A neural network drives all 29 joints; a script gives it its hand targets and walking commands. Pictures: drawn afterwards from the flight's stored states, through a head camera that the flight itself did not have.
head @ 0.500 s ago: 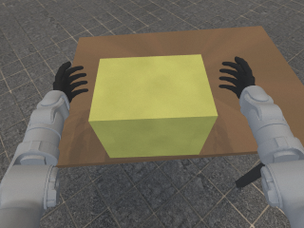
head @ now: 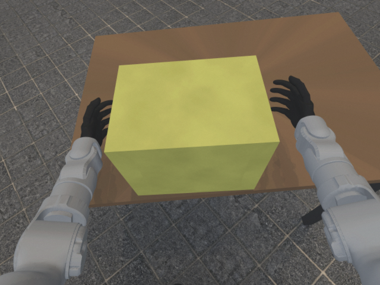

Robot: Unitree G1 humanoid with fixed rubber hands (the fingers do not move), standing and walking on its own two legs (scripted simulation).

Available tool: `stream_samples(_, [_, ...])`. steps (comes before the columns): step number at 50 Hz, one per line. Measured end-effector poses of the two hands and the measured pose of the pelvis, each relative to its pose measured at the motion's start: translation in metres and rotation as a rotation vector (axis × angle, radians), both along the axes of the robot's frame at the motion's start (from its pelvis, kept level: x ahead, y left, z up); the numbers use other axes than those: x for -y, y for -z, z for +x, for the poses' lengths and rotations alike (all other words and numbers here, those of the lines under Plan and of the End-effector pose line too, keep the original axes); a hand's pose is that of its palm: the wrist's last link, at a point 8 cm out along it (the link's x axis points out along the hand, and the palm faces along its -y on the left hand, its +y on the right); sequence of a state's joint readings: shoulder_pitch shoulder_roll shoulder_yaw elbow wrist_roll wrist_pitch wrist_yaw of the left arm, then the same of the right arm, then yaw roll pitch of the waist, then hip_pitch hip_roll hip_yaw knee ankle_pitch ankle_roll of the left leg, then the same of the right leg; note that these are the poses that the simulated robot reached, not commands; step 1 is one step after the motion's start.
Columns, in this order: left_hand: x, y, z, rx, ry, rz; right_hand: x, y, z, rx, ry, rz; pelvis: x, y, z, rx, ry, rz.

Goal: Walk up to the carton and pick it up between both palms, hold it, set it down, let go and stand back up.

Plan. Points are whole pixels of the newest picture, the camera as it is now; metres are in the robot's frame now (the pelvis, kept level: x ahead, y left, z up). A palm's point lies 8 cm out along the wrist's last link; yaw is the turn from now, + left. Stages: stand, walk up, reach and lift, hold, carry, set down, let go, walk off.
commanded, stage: reach and lift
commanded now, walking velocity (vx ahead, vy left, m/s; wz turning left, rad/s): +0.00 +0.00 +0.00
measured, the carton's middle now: (191, 132) +0.43 +0.03 +0.04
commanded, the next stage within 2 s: none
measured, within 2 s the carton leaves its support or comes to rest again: neither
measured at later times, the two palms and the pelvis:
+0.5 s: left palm (105, 133) +0.41 +0.22 +0.05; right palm (280, 120) +0.45 -0.15 +0.05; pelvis -0.01 +0.00 +0.00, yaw +1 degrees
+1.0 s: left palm (106, 134) +0.41 +0.21 +0.05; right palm (279, 121) +0.45 -0.15 +0.05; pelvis +0.00 +0.00 +0.00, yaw +2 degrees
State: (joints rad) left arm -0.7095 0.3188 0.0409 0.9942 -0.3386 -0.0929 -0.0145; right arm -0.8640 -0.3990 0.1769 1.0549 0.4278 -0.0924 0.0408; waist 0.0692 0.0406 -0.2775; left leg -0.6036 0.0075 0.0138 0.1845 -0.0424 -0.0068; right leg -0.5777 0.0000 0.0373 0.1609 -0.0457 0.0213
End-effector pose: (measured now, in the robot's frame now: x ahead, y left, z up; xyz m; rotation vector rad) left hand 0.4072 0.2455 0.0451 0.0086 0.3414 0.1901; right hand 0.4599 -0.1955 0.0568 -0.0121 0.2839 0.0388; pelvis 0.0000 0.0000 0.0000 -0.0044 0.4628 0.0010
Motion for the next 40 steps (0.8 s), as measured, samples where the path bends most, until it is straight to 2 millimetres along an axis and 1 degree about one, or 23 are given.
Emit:
stream_samples(5, [-0.001,-0.003,-0.002,0.008,0.003,0.003,-0.007,0.0,-0.003,-0.011,-0.006,-0.001,0.001,-0.001,-0.001,0.011,-0.007,-0.002])
stream_samples(8, [0.002,-0.005,-0.001,0.018,0.014,0.009,-0.014,0.001,-0.005,-0.014,-0.013,0.0,0.001,-0.001,-0.002,0.014,-0.011,-0.004])
stream_samples(17, [0.028,-0.006,0.004,0.034,0.045,0.012,-0.041,0.006,-0.011,-0.006,-0.03,-0.009,-0.003,-0.002,-0.006,0.018,-0.017,-0.003])
stream_samples(21, [0.03,-0.006,0.003,0.034,0.008,0.014,-0.042,0.006,-0.012,-0.002,-0.002,-0.014,-0.004,-0.002,-0.007,0.024,-0.017,-0.002])
stream_samples(40, [0.031,-0.006,0.002,0.03,-0.01,0.016,-0.043,0.005,-0.012,-0.005,0.006,-0.027,-0.001,-0.004,-0.004,0.05,-0.023,-0.001])
